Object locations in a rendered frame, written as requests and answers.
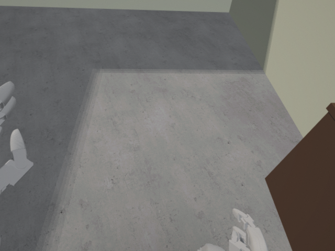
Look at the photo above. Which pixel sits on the counter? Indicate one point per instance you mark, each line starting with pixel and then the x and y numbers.
pixel 302 187

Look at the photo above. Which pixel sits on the robot right hand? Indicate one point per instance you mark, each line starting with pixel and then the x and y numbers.
pixel 252 240

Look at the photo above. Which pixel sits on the robot left hand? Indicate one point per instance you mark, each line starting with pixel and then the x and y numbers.
pixel 14 170

